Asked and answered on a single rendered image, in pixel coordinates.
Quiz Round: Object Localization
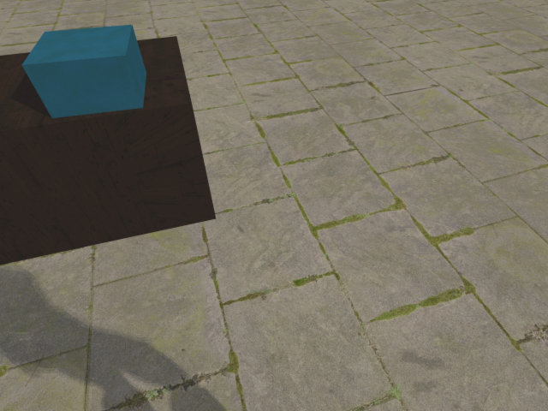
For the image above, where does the pedestal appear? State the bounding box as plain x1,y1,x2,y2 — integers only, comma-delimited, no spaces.
0,36,216,265

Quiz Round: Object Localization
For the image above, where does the carton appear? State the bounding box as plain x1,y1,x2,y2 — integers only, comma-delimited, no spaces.
22,25,146,118

